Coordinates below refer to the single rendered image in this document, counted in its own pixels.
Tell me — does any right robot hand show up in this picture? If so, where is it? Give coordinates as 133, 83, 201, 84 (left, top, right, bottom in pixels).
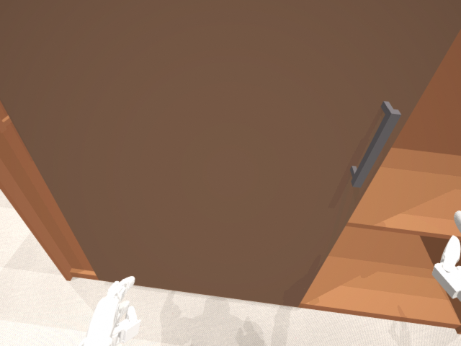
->
432, 210, 461, 301

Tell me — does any wardrobe door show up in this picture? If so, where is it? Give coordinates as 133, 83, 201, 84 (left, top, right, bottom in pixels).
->
0, 0, 461, 307
0, 101, 94, 271

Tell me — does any left robot hand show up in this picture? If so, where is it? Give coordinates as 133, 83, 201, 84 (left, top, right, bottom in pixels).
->
86, 276, 140, 346

